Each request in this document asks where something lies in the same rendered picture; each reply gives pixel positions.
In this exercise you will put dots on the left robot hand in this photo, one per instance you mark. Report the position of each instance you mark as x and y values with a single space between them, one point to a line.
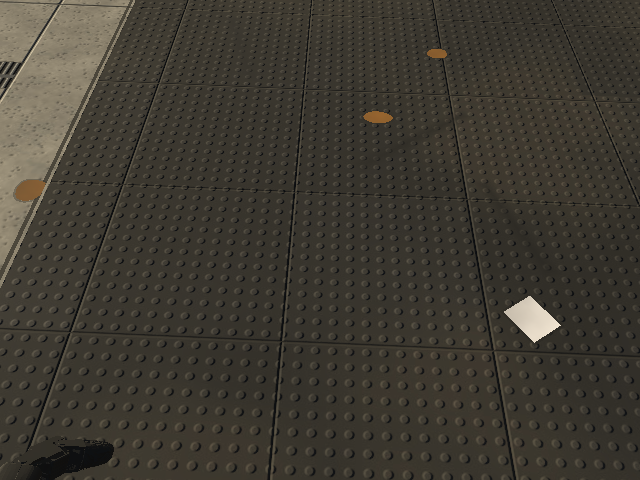
53 457

